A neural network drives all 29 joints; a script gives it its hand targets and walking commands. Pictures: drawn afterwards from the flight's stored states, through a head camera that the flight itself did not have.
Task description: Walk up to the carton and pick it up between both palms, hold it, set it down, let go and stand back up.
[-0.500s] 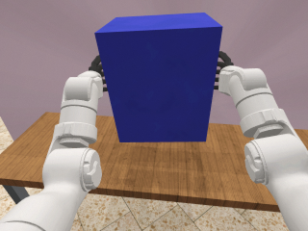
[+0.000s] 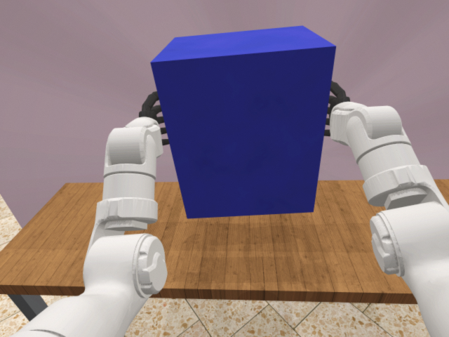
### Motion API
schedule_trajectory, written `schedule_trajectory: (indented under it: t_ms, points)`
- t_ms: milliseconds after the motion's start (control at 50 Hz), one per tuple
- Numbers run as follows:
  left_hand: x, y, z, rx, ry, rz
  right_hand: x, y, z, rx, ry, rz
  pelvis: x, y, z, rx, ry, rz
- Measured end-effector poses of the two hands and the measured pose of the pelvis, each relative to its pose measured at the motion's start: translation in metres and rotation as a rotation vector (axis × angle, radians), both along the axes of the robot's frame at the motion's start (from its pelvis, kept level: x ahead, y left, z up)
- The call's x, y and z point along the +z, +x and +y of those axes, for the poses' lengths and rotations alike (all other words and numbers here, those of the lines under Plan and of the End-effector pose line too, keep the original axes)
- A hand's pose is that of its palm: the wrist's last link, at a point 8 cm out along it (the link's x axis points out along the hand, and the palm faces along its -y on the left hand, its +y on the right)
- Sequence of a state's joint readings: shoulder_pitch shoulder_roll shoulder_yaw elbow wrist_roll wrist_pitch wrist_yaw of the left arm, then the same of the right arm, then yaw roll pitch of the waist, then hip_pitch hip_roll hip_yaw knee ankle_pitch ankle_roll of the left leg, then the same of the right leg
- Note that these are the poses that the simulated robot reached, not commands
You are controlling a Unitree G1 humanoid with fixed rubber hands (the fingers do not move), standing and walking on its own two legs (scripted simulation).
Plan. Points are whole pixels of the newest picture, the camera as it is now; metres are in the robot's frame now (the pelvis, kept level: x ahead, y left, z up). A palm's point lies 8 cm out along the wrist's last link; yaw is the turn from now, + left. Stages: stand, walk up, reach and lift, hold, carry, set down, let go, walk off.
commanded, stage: hold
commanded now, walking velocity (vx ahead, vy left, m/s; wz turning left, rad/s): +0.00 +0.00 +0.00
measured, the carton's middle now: (243, 124) +0.39 -0.02 +0.28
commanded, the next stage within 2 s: set down in 0.20 s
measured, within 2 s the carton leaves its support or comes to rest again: neither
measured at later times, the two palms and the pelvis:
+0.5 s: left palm (136, 129) +0.38 +0.17 +0.28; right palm (315, 110) +0.39 -0.15 +0.29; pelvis -0.01 -0.01 +0.00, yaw +4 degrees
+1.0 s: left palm (150, 149) +0.40 +0.16 +0.23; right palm (315, 145) +0.39 -0.16 +0.22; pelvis +0.00 +0.01 +0.00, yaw +3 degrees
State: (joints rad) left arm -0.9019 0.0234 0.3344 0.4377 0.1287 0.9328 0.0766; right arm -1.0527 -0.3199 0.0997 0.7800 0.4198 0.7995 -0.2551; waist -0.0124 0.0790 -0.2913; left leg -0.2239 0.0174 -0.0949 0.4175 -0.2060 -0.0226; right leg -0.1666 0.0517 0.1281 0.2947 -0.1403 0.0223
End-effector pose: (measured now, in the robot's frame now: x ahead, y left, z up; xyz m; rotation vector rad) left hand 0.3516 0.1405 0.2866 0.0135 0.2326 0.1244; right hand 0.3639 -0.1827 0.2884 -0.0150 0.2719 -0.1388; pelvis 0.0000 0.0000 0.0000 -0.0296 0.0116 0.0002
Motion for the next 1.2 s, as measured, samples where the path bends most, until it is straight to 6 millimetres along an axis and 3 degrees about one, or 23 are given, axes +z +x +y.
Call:
schedule_trajectory:
  t_ms: [140,260,380,540,680,940,1200]
  points:
    - [0.009,-0.004,0.005,0.020,0.018,-0.008,0.006,0.003,0.006,0.030,-0.021,-0.002,0.000,-0.004,-0.012,0.011,-0.002,0.000]
    - [0.006,-0.003,0.020,0.031,-0.012,0.005,0.006,0.006,0.021,0.032,-0.019,0.017,0.000,-0.008,-0.019,0.048,-0.003,0.001]
    - [-0.007,0.011,0.030,0.010,-0.052,0.008,0.004,0.013,0.031,0.003,-0.031,0.021,-0.001,-0.010,-0.017,0.068,-0.005,0.022]
    - [-0.009,0.035,0.035,-0.023,-0.051,-0.048,0.005,0.026,0.036,-0.030,-0.013,-0.038,-0.001,-0.006,-0.005,0.062,-0.010,0.031]
    - [-0.015,0.048,0.034,-0.050,-0.027,-0.071,-0.012,0.029,0.035,-0.053,-0.014,-0.059,0.000,0.005,0.005,0.056,-0.010,-0.007]
    - [-0.057,0.050,0.026,-0.059,-0.045,-0.051,-0.059,0.025,0.026,-0.077,0.021,-0.046,0.000,0.005,0.013,0.049,-0.008,-0.042]
    - [-0.063,0.053,0.025,-0.050,-0.051,-0.055,-0.071,0.028,0.026,-0.079,0.034,-0.058,0.000,-0.003,0.007,0.049,0.000,-0.024]
